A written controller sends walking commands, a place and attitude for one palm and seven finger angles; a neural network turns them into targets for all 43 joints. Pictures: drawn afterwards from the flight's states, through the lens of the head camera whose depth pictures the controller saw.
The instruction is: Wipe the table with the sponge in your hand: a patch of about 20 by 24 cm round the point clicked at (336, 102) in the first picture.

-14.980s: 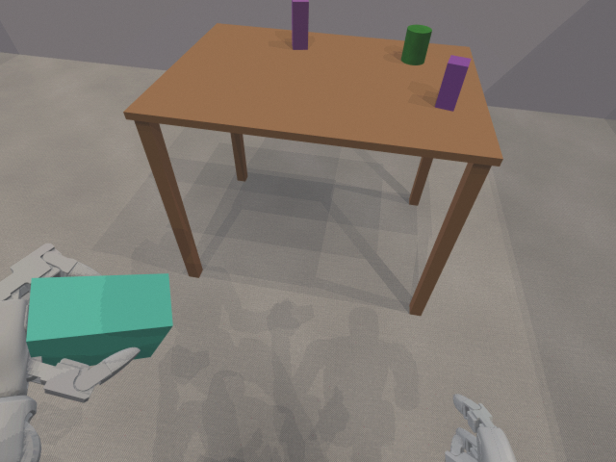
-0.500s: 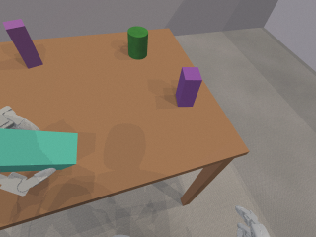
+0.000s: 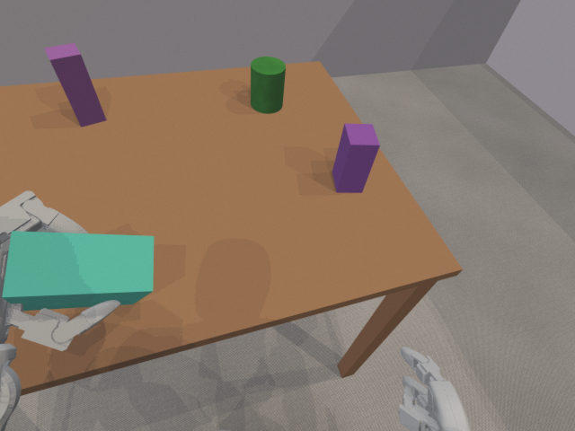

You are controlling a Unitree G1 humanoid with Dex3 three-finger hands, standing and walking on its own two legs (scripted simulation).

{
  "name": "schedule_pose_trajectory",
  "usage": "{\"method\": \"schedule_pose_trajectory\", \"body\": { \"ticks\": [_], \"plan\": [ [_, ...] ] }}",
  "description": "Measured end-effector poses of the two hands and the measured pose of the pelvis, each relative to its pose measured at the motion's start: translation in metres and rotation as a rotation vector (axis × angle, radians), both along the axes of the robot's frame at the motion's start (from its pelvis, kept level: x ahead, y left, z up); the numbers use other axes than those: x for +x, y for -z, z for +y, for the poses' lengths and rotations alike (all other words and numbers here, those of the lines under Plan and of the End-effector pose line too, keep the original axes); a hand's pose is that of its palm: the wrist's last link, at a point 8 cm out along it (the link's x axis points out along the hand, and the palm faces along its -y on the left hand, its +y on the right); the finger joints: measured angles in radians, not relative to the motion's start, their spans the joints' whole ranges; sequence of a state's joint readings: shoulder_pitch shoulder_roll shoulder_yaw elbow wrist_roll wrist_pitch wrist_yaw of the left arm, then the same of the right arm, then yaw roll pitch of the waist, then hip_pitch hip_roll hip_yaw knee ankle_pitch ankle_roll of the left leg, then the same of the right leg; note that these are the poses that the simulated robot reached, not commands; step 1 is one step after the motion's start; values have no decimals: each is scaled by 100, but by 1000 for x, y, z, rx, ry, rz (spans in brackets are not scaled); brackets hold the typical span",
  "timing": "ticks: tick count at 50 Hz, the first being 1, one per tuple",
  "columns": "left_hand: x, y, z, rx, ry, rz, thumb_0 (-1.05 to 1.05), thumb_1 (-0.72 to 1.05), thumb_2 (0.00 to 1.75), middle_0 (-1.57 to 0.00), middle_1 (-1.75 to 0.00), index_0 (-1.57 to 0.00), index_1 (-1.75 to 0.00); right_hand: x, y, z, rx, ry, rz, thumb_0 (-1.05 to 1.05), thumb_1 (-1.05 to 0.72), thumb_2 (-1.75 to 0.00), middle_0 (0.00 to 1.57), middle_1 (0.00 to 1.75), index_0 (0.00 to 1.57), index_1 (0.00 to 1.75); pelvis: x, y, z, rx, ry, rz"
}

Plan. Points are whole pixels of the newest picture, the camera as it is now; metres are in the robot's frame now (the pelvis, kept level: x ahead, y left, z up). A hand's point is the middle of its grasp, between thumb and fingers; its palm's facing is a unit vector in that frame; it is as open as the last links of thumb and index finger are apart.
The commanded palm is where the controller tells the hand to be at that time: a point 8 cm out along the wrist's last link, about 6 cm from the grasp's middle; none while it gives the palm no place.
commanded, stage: come to a stop and stand still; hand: left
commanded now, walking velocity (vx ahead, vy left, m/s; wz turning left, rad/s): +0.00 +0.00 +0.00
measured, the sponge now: (103, 274) +0.23 +0.22 +0.14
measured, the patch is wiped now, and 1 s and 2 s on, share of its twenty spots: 0.00 0.00 0.00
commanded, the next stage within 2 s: look again from close up in 0.38 s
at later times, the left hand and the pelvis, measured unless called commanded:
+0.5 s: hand (90, 283) +0.21 +0.22 +0.16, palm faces +0.34 -0.87 -0.36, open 9.7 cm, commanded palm +0.16 +0.26 +0.18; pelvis +0.00 -0.02 +0.00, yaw +0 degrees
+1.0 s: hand (99, 266) +0.23 +0.23 +0.16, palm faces +0.33 -0.88 -0.35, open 9.7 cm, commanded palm +0.18 +0.26 +0.18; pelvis +0.01 -0.02 +0.01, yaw -2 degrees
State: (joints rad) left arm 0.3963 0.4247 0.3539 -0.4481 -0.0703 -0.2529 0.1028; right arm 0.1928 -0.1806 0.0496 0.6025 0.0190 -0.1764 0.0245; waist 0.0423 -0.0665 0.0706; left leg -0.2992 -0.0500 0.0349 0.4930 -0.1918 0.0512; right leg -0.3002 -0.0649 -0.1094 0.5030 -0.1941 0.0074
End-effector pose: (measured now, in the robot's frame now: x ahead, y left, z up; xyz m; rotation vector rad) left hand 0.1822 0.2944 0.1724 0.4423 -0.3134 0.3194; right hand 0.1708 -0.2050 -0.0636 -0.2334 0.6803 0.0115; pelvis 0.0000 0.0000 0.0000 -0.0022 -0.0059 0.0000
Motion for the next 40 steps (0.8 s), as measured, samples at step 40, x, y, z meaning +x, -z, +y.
{"method": "schedule_pose_trajectory", "body": {
  "ticks": [40],
  "plan": [
    [1,3,-28,-49,-4,91,-1,-47,101,-81,-133,-80,-133,-1,-10,-31,-13,88,-50,1,-91,-90,20,30,21,30,3,-5,-17,-15,16,-16]
  ]
}}
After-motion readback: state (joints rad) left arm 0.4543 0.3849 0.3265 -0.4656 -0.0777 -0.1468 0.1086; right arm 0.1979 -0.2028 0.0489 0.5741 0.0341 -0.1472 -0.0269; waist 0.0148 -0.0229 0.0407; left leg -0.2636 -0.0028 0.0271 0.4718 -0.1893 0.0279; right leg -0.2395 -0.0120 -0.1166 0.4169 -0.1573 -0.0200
